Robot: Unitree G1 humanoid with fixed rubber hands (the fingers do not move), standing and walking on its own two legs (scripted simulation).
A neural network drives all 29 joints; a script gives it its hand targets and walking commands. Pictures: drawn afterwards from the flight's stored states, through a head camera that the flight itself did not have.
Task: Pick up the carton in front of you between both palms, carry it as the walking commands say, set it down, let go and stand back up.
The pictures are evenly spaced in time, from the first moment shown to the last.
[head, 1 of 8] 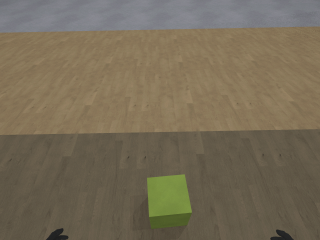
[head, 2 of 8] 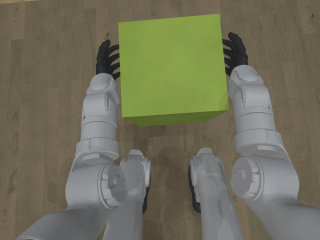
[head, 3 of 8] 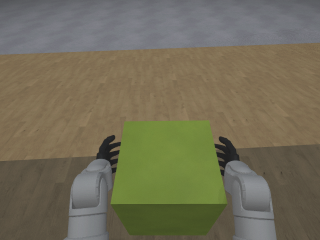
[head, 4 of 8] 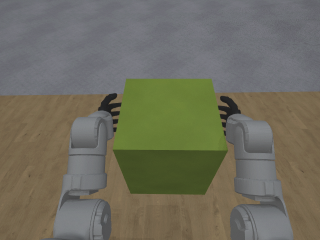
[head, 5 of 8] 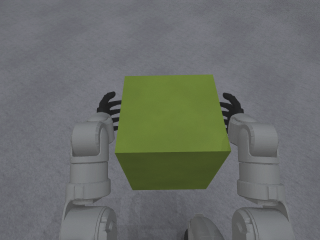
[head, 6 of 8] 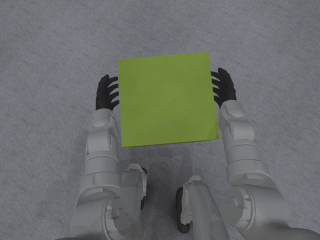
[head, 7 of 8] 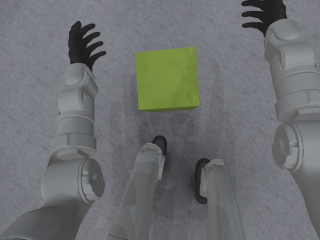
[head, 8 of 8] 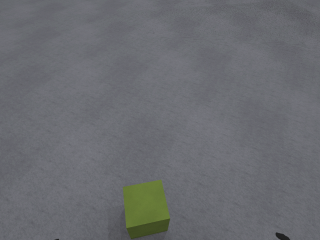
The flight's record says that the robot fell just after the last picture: no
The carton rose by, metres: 0.69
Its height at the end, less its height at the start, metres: -0.48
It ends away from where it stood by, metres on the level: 4.72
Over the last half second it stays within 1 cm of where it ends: yes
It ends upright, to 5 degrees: yes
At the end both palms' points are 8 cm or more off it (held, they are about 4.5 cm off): yes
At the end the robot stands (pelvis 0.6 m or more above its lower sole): yes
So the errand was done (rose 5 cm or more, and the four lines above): yes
